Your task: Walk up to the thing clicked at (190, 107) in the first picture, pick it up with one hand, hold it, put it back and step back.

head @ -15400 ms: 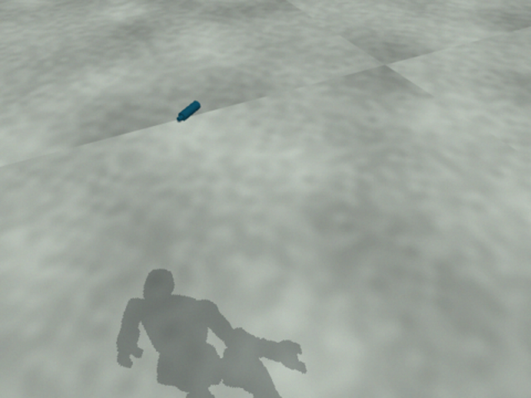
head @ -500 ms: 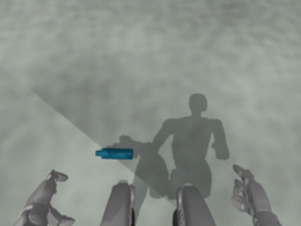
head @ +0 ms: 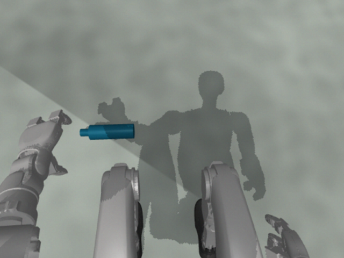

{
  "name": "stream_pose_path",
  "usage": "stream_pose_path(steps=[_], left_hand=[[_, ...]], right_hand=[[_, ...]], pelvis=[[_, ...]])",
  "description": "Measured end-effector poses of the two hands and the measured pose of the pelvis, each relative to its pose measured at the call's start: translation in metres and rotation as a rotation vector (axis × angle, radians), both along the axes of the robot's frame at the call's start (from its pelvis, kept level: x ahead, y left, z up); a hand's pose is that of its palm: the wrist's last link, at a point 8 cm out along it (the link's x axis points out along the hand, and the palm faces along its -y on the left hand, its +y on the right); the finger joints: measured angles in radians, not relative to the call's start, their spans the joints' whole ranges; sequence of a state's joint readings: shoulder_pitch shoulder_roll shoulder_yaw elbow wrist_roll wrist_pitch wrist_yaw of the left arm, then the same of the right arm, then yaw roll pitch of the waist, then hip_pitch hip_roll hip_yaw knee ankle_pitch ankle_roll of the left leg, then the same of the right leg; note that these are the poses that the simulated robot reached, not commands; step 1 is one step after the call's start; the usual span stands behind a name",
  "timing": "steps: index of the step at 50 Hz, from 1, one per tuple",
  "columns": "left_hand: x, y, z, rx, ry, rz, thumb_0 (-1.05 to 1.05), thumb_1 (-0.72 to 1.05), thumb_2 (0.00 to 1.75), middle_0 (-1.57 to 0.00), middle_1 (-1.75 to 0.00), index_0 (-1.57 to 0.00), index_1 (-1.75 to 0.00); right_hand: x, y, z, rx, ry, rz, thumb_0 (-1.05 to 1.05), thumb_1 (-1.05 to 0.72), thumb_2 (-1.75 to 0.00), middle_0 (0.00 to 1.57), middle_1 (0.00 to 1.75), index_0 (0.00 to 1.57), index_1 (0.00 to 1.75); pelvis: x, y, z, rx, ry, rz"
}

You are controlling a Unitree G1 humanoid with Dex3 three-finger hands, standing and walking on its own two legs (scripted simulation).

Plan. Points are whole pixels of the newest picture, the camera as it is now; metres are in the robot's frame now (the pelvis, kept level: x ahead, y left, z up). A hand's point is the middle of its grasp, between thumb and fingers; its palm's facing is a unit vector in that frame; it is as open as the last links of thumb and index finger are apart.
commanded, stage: rise first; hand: left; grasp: from above
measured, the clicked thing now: (107, 131) +0.49 +0.25 -0.39
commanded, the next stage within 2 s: none
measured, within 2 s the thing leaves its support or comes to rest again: neither
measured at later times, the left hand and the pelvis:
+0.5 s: hand (73, 138) +0.42 +0.30 -0.22, palm faces -0.47 -0.06 -0.88, open 14.2 cm; pelvis +0.00 +0.00 -0.06, yaw -2 degrees
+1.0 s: hand (81, 134) +0.44 +0.29 -0.25, palm faces -0.44 -0.03 -0.90, open 13.9 cm; pelvis +0.01 +0.00 -0.08, yaw -2 degrees
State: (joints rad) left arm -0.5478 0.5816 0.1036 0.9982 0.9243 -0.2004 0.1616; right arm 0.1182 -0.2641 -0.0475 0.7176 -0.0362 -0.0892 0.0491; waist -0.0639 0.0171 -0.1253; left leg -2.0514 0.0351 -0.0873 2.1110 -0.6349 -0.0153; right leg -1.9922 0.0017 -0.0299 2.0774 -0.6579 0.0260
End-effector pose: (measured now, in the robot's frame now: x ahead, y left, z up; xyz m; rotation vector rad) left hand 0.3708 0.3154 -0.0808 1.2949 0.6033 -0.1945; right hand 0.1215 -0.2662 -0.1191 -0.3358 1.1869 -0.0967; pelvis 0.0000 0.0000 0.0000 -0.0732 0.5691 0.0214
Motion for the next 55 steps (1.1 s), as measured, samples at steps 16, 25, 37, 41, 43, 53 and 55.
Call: stream_pose_path(steps=[16, 25, 37, 41, 43, 53, 55], left_hand=[[0.037, -0.008, -0.058, 0.105, -0.037, -0.176, 0.00, -0.55, 1.04, -0.09, -0.98, -0.07, -1.00], [0.051, -0.015, -0.079, 0.146, -0.036, -0.210, 0.00, -0.54, 1.02, -0.10, -0.96, -0.08, -0.97], [0.062, -0.020, -0.096, 0.159, -0.041, -0.249, 0.00, -0.50, 0.98, -0.12, -0.94, -0.12, -0.95], [0.065, -0.021, -0.102, 0.161, -0.053, -0.248, 0.00, -0.48, 0.97, -0.13, -0.94, -0.12, -0.95], [0.066, -0.022, -0.106, 0.165, -0.054, -0.250, 0.00, -0.48, 0.97, -0.13, -0.94, -0.13, -0.95], [0.073, -0.027, -0.116, 0.168, -0.063, -0.226, 0.00, -0.48, 0.96, -0.13, -0.96, -0.13, -0.96], [0.074, -0.028, -0.117, 0.169, -0.062, -0.223, 0.00, -0.48, 0.96, -0.12, -0.97, -0.12, -0.97]], right_hand=[[-0.049, -0.009, -0.028, -0.062, 0.160, -0.018, 0.01, -0.90, -0.90, 0.20, 0.30, 0.20, 0.30], [-0.042, -0.004, -0.048, -0.041, 0.170, -0.001, 0.01, -0.90, -0.90, 0.20, 0.30, 0.20, 0.30], [-0.039, -0.003, -0.063, -0.031, 0.201, 0.016, 0.01, -0.91, -0.90, 0.20, 0.30, 0.20, 0.30], [-0.041, -0.006, -0.067, -0.038, 0.214, 0.015, 0.01, -0.91, -0.90, 0.20, 0.30, 0.20, 0.30], [-0.042, -0.008, -0.068, -0.041, 0.221, 0.015, 0.01, -0.91, -0.90, 0.20, 0.30, 0.20, 0.30], [-0.045, -0.012, -0.072, -0.049, 0.237, 0.007, 0.01, -0.91, -0.90, 0.20, 0.30, 0.20, 0.30], [-0.045, -0.011, -0.072, -0.048, 0.238, 0.008, 0.01, -0.91, -0.90, 0.20, 0.30, 0.20, 0.30]], pelvis=[[-0.002, 0.004, -0.046, -0.028, -0.001, -0.004], [0.001, 0.005, -0.060, -0.029, 0.006, -0.011], [0.007, 0.002, -0.073, -0.026, 0.012, -0.022], [0.009, 0.001, -0.078, -0.024, 0.015, -0.024], [0.009, 0.001, -0.079, -0.023, 0.015, -0.026], [0.012, 0.000, -0.084, -0.023, 0.021, -0.031], [0.012, 0.000, -0.084, -0.024, 0.019, -0.031]])
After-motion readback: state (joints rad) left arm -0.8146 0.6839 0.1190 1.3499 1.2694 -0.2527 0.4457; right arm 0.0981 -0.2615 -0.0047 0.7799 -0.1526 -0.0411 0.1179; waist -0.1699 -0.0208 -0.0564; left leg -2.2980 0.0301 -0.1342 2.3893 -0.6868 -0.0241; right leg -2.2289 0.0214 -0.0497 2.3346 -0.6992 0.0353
